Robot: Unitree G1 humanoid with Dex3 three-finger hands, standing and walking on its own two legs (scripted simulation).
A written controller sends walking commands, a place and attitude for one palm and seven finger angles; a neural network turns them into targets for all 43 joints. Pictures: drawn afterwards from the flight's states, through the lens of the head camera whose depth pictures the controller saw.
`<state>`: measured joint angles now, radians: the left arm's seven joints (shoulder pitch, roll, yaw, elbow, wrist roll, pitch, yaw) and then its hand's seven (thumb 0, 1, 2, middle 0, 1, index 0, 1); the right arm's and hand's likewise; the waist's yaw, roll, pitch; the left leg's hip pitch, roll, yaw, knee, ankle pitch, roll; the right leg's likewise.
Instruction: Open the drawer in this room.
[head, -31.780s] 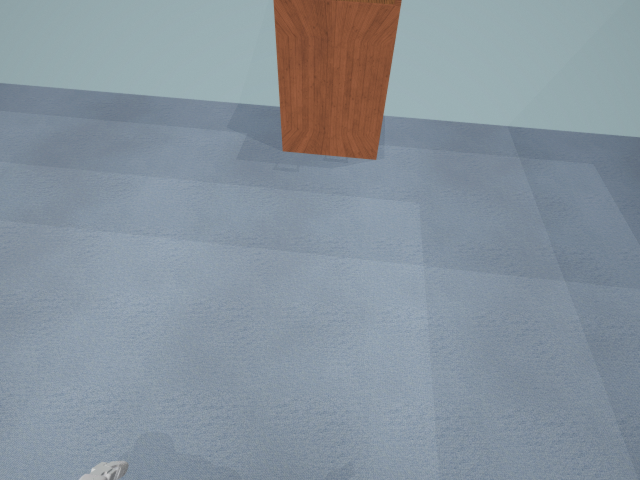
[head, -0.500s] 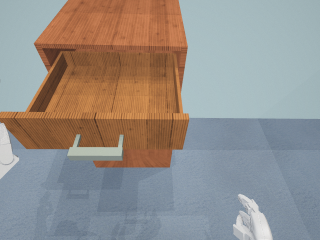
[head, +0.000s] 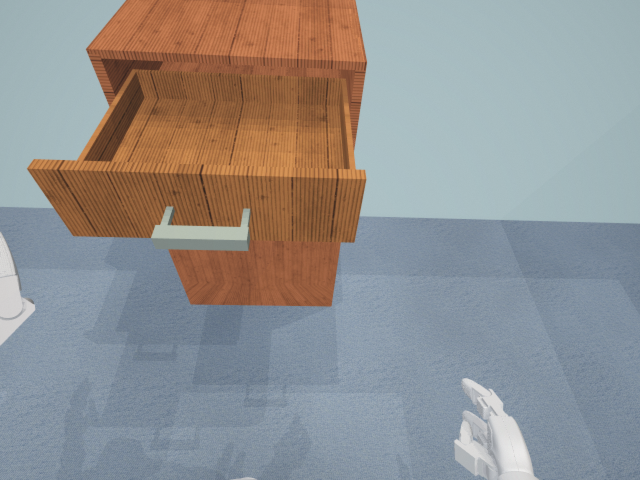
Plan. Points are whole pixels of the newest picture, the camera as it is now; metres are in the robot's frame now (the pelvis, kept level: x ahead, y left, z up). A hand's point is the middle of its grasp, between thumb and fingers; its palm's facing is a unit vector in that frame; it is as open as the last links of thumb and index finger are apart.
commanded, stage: stop stepping back and stand still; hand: left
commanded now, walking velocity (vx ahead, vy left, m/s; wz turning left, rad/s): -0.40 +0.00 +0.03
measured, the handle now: (205, 226) +0.43 +0.20 +0.05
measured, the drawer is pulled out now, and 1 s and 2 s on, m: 0.30 0.30 0.30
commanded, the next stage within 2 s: let the arm hang, fingers relaxed in 1.30 s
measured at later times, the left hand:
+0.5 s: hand out of the picture +0.07 +0.23 +0.22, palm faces +0.51 -0.74 -0.44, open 7.5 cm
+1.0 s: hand out of the picture +0.08 +0.25 +0.21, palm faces +0.44 -0.78 -0.44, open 7.4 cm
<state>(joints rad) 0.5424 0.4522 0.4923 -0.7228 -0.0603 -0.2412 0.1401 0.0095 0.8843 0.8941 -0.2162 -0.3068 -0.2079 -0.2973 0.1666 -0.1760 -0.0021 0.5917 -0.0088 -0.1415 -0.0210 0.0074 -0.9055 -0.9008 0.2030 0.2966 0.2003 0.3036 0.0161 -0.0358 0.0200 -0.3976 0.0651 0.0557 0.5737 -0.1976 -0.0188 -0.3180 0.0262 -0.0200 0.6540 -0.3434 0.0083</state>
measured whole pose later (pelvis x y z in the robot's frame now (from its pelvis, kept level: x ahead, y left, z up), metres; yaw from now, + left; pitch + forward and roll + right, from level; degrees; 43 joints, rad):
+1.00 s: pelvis -0.10 +0.00 +0.01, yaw +2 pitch +0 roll -1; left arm 0.56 0.39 0.42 -0.62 -0.04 -0.23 0.15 0.01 0.88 0.89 -0.22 -0.31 -0.21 -0.30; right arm 0.20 -0.20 0.01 0.62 0.01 -0.12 -0.03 0.01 -0.91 -0.90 0.20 0.30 0.20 0.30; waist -0.01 -0.01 0.03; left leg -0.24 0.03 0.05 0.49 -0.25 0.01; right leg -0.23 0.04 -0.03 0.45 -0.22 -0.04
